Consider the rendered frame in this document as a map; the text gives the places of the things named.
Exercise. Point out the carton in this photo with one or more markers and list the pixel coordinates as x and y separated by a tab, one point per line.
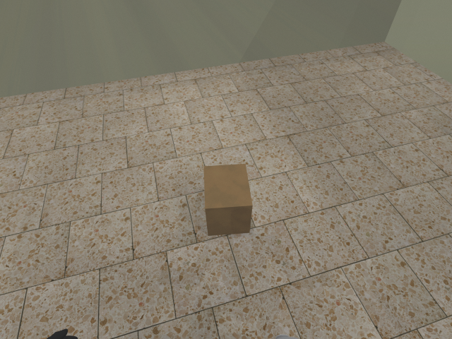
228	203

